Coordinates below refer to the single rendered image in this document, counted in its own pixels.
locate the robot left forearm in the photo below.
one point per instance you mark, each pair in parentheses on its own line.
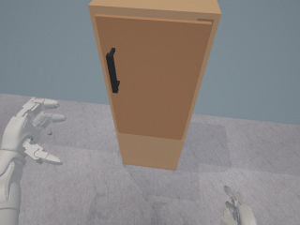
(11,173)

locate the cupboard door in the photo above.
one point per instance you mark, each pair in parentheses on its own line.
(157,62)

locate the left robot hand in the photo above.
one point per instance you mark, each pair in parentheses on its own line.
(19,129)

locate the right robot hand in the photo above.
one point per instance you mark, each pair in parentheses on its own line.
(241,213)

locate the handle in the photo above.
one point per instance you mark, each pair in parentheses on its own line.
(112,71)

